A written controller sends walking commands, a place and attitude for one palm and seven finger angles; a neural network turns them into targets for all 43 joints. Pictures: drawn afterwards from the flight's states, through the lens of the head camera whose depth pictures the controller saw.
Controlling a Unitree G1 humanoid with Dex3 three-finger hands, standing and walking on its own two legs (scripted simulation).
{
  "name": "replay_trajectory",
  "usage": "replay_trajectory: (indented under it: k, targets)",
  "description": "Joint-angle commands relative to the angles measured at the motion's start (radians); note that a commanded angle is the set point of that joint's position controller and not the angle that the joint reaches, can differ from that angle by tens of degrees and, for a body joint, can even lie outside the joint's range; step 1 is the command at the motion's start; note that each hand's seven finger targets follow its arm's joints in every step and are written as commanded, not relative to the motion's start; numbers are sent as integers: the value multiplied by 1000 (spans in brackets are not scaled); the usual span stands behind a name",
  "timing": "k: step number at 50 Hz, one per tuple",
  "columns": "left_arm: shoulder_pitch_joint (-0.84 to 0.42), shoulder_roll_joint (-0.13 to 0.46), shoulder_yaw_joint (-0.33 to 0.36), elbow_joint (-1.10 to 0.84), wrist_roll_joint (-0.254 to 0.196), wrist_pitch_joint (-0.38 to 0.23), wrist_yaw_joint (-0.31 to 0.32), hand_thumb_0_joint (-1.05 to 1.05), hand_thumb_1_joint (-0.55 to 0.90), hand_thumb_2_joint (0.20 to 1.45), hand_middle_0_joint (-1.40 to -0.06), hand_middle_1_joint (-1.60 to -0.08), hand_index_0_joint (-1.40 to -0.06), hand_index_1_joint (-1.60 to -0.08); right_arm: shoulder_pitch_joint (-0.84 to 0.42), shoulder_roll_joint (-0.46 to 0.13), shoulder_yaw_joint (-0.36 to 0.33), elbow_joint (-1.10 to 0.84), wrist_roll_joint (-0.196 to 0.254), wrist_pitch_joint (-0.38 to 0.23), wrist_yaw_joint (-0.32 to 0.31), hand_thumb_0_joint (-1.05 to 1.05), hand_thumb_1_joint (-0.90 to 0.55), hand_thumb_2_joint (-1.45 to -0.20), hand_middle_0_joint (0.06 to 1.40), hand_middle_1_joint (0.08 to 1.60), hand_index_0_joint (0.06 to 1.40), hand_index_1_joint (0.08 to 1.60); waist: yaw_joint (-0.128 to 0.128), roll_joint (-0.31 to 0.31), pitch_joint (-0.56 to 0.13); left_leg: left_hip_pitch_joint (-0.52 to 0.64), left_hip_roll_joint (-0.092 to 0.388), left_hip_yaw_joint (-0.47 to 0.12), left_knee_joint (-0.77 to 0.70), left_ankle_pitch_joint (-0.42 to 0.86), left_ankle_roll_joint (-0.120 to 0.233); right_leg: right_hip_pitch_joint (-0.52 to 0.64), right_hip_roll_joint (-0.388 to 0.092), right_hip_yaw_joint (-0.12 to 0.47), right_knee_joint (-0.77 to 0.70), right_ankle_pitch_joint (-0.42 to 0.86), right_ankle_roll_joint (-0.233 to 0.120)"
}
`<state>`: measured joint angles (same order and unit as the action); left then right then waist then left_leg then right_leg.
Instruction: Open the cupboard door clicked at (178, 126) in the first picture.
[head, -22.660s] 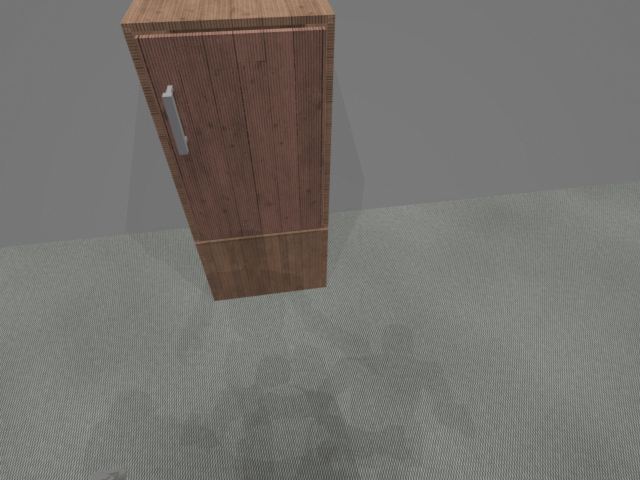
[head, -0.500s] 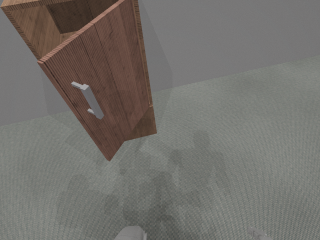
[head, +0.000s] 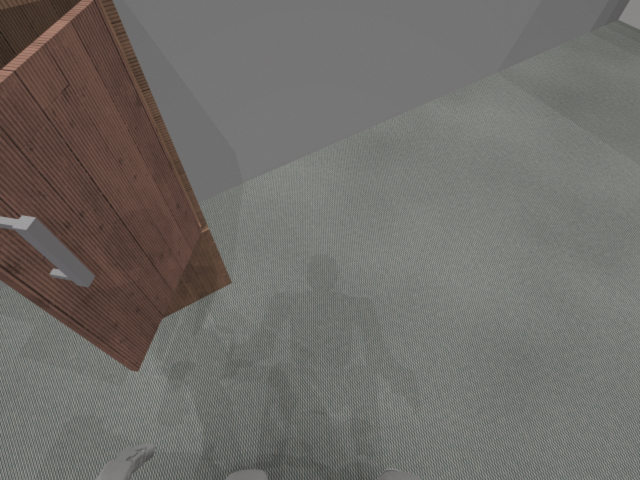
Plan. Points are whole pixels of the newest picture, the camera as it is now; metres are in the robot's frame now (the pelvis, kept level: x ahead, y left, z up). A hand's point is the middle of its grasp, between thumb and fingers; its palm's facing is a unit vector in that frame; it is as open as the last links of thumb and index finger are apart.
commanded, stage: walk to a spot facing it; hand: left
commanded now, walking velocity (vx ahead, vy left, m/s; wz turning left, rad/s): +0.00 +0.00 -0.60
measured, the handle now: (45, 252) +0.36 +0.40 +0.03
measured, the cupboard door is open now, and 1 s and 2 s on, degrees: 47 47 47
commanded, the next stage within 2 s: turn to face it in 1.92 s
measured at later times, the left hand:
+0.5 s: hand (242, 414) +0.21 +0.14 -0.14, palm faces -0.32 -0.92 -0.23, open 7.4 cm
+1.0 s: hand (291, 361) +0.29 +0.08 -0.15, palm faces -0.56 -0.81 -0.18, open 7.4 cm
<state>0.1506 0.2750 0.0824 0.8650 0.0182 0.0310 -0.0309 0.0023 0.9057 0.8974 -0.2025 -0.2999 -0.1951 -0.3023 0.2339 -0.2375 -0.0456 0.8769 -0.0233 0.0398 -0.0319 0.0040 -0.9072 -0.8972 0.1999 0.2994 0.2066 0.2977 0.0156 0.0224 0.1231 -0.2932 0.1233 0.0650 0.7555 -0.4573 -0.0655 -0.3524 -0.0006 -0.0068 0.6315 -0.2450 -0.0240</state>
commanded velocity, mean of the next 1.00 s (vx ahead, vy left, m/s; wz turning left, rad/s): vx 0.18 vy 0.00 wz -0.59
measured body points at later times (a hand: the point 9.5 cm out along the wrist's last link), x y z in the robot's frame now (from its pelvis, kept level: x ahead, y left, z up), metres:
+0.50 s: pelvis +0.03 -0.02 +0.01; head +0.07 -0.04 +0.46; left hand +0.23 +0.19 -0.12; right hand -0.03 -0.26 -0.14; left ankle +0.05 +0.13 -0.72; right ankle -0.01 -0.12 -0.72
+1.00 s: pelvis +0.14 -0.06 +0.02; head +0.18 -0.07 +0.47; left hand +0.32 +0.12 -0.14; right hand +0.04 -0.30 -0.11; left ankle +0.18 +0.05 -0.72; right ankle +0.05 -0.16 -0.63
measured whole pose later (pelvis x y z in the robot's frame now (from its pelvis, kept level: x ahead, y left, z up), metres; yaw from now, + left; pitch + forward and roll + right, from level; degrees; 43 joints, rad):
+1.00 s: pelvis +0.14 -0.06 +0.02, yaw -37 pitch +1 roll -1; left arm 0.22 0.24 0.09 0.97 0.03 0.03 -0.06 0.01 0.91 0.90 -0.20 -0.30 -0.19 -0.30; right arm 0.27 -0.19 -0.02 0.88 -0.04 -0.07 -0.02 0.00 -0.91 -0.90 0.20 0.30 0.20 0.30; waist 0.03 -0.03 0.07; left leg -0.18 0.09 0.14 0.46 -0.30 -0.02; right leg -0.55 -0.04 -0.03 1.14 -0.33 0.00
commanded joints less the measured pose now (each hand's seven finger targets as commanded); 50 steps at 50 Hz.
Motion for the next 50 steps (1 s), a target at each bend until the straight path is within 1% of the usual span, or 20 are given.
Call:
replay_trajectory:
  k: [1, 5, 9, 11, 12, 17, 20, 23, 24, 25, 26, 29, 37, 39, 40, 41, 42, 43, 46, 50]
  targets:
    - [75, 206, 51, -37, 6, 2, 37, 0, 900, 900, -200, -300, -200, -300, -90, -106, -35, -114, 16, -5, 1, 0, -900, -900, 200, 300, 200, 300, 38, -281, -129, -277, -42, -76, 398, -123, 23, 158, -276, 467, -319, 26, -208]
    - [1, 162, 37, -52, 12, -3, 47, 0, 900, 900, -200, -300, -200, -300, -30, -65, -22, -67, 16, -15, 6, 0, -900, -900, 200, 300, 200, 300, -11, -173, -163, -121, -61, -38, 137, -37, 15, 102, -210, 361, -246, 251, -179]
    - [-50, 138, 29, -57, -3, 6, 38, 0, 900, 900, -200, -300, -200, -300, 117, -79, -22, -18, 16, -31, -4, 0, -900, -900, 200, 300, 200, 300, -78, -109, -167, 147, -75, -37, -274, 181, 28, -51, -115, 319, -164, 112, -79]
    - [-34, 44, 10, -97, -14, 13, 20, 0, 900, 900, -200, -300, -200, -300, 147, -247, -49, -38, -14, -45, -17, 0, -900, -900, 200, 300, 200, 300, -79, 326, -138, 190, 351, -512, -551, 113, 208, -277, 86, 41, 251, -361, 39]
    - [-47, 78, 14, -108, -3, 3, 11, 0, 900, 900, -200, -300, -200, -300, 122, -253, -45, -61, -14, -48, -15, 0, -900, -900, 200, 300, 200, 300, -68, 199, -129, 89, 397, -527, -531, 131, 272, -230, 12, 78, 386, -343, 42]
    - [-67, 16, 9, -72, -1, 9, -13, 0, 900, 900, -200, -300, -200, -300, 60, -167, -26, -52, -19, -55, -18, 0, -900, -900, 200, 300, 200, 300, -29, 170, -132, 161, 189, -70, -378, 702, 171, -173, -19, -36, 372, -239, 68]
    - [-86, 8, 1, -78, -5, 3, -12, 0, 900, 900, -200, -300, -200, -300, 115, -185, -37, -28, -16, -49, -10, 0, -900, -900, 200, 300, 200, 300, -63, 205, -182, 216, 202, -21, -330, 736, 164, -63, 5, -86, 160, -224, 49]
    - [9, 42, 13, -51, -3, -8, -3, 0, 900, 900, -200, -300, -200, -300, 90, -191, -47, -32, -4, -39, -1, 0, -900, -900, 200, 300, 200, 300, -14, 139, -186, 122, 179, 41, -194, 597, 90, 164, 14, -93, -158, 33, 19]
    - [85, 117, 31, -28, 5, -14, 9, 0, 900, 900, -200, -300, -200, -300, 68, -146, -44, -53, 6, -34, 4, 0, -900, -900, 200, 300, 200, 300, 20, -47, -205, -70, 106, 113, -30, 339, 34, 357, -131, 101, -244, 176, -38]
    - [161, 227, 54, 1, 6, -19, 23, 0, 900, 900, -200, -300, -200, -300, -14, -69, -23, -107, 14, -30, 11, 0, -900, -900, 200, 300, 200, 300, 73, -342, -194, -324, -41, 141, 192, -212, -12, 439, -377, 436, -326, 278, -159]
    - [197, 251, 53, 1, -8, -15, 29, 0, 900, 900, -200, -300, -200, -300, -56, -99, -21, -124, 13, -19, 10, 0, -900, -900, 200, 300, 200, 300, 109, -275, -161, -349, -28, -2, 308, -225, 4, 337, -403, 482, -355, 52, -222]
    - [69, 139, 40, -19, 0, -25, 45, 0, 900, 900, -200, -300, -200, -300, -98, -101, -36, -97, 4, -25, 20, 0, -900, -900, 200, 300, 200, 300, 32, -238, -114, -348, -10, -48, 329, -27, -2, 270, -259, 366, -340, 26, -188]
    - [99, 151, 45, 12, 10, -53, 21, 0, 900, 900, -200, -300, -200, -300, -110, -56, -39, -97, 8, -56, 42, 0, -900, -900, 200, 300, 200, 300, 15, -174, -77, -118, -92, -11, -35, 66, 10, 125, -191, 391, -374, -196, -178]
    - [56, 137, 44, 2, 3, -52, 16, 0, 900, 900, -200, -300, -200, -300, -20, -67, -37, -71, 7, -72, 31, 0, -900, -900, 200, 300, 200, 300, -43, -142, -89, 98, -107, -1, -220, 154, 17, 0, -142, 355, -295, -211, -142]
    - [31, 96, 34, -11, 1, -53, 10, 0, 900, 900, -200, -300, -200, -300, 76, -106, -41, -36, 7, -84, 16, 0, -900, -900, 200, 300, 200, 300, -88, -34, -119, 306, -66, -32, -328, 136, 31, -137, -79, 303, -188, -208, -96]
    - [36, 20, 19, -32, -8, -52, -1, 0, 900, 900, -200, -300, -200, -300, 202, -211, -63, -4, -15, -94, 2, 0, -900, -900, 200, 300, 200, 300, -146, 253, -172, 487, 190, -358, -451, -111, 112, -347, 65, 152, 119, -274, -35]
    - [-25, 20, 11, -74, -5, -63, -7, 0, 900, 900, -200, -300, -200, -300, 304, -266, -69, 0, -20, -93, -7, 0, -900, -900, 200, 300, 200, 300, -177, 302, -185, 472, 402, -603, -558, -198, 215, -431, 57, 34, 389, -365, -1]
    - [-66, 37, 22, -83, 5, -72, -18, 0, 900, 900, -200, -300, -200, -300, 271, -257, -61, -12, -24, -94, -2, 0, -900, -900, 200, 300, 200, 300, -159, 148, -124, 372, 430, -622, -575, -161, 273, -465, -16, 64, 523, -318, -4]
    - [-50, 3, 19, -32, 16, -55, -37, 0, 900, 900, -200, -300, -200, -300, 142, -131, -19, -26, -19, -110, 3, 0, -900, -900, 200, 300, 200, 300, -59, 126, -27, 225, 265, -274, -556, 195, 178, -440, -91, 33, 607, -92, 25]
    - [-89, -41, -11, -33, 9, -38, -49, 0, 900, 900, -200, -300, -200, -300, 208, -121, -11, 26, -14, -120, 2, 0, -900, -900, 200, 300, 200, 300, -60, 126, -109, 303, 194, 2, -489, 543, 144, -356, -87, -45, 395, -27, 30]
